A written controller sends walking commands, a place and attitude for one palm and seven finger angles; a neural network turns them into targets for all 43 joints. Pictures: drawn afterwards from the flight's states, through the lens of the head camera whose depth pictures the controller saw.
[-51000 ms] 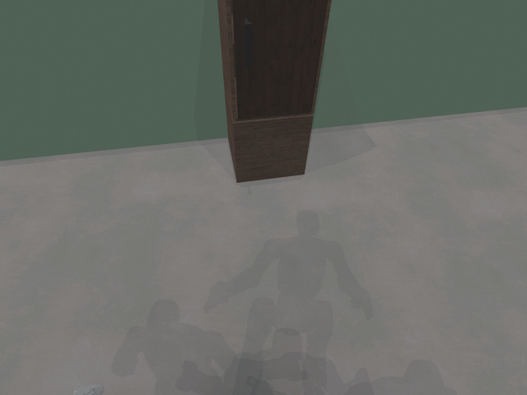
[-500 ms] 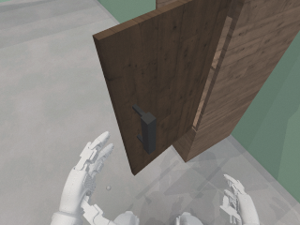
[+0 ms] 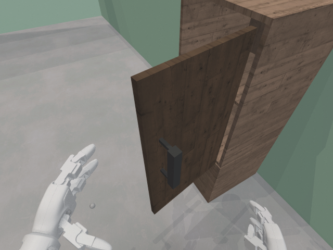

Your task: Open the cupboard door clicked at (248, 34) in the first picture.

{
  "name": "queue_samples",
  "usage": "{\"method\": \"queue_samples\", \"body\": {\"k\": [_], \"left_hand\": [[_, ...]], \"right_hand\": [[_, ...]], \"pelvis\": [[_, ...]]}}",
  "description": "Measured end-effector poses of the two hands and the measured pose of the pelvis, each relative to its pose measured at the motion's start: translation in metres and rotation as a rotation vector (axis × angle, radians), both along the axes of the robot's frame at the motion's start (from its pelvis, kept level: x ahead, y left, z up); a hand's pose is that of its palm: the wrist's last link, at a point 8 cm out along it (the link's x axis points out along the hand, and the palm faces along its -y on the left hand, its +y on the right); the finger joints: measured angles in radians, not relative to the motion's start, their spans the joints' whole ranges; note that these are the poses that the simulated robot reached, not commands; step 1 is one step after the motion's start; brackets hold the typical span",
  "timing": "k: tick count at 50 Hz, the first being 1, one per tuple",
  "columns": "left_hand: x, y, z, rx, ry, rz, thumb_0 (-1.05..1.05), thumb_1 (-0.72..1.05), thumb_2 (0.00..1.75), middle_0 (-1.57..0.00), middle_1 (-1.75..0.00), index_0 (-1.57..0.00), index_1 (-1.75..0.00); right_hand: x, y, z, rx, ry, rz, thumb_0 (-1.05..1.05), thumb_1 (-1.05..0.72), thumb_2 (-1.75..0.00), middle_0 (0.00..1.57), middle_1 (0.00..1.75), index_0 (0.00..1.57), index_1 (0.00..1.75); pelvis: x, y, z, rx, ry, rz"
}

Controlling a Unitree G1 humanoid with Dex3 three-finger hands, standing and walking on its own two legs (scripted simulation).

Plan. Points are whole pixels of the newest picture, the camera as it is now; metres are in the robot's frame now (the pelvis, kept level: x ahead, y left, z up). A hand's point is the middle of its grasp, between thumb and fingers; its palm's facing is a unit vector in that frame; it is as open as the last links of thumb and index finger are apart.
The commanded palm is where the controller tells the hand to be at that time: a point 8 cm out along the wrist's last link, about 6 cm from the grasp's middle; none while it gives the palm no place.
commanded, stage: draw the hand back to the body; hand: left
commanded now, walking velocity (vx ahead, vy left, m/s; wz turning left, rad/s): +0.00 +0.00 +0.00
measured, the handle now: (168, 163) +0.33 +0.03 +0.04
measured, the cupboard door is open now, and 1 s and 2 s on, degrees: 100 100 100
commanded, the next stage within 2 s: step back with the hand held close in 1.02 s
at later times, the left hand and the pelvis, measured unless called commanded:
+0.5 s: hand (36, 172) +0.20 +0.24 +0.18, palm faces +0.37 -0.84 -0.40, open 10.8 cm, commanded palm +0.15 +0.29 +0.20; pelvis +0.02 +0.01 +0.04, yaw +0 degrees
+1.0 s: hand (27, 164) +0.20 +0.25 +0.20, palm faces +0.43 -0.81 -0.40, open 7.5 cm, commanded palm +0.15 +0.29 +0.22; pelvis +0.01 -0.01 +0.05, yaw -1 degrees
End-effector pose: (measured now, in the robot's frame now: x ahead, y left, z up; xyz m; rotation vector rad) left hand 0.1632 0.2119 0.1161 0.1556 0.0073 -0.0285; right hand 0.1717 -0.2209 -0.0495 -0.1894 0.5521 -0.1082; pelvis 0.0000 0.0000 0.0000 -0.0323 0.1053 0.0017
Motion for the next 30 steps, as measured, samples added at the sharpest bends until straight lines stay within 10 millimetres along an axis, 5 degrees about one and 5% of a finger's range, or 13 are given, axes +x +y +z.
{"method": "queue_samples", "body": {"k": [16,30], "left_hand": [[-0.005,0.049,0.049,0.224,-0.004,0.336,0.00,0.04,0.54,-0.17,-0.30,-0.17,-0.30],[0.003,0.077,0.096,0.301,-0.144,0.433,0.01,0.52,0.74,-0.19,-0.30,-0.19,-0.30]], "right_hand": [[0.013,0.023,0.015,-0.001,0.061,0.054,0.02,-0.91,-0.90,0.20,0.30,0.20,0.30],[0.027,0.012,0.025,-0.012,0.071,0.057,0.02,-0.91,-0.90,0.20,0.30,0.20,0.30]], "pelvis": [[0.013,0.008,0.035,0.013,-0.115,0.004],[0.019,0.002,0.047,0.019,-0.162,-0.009]]}}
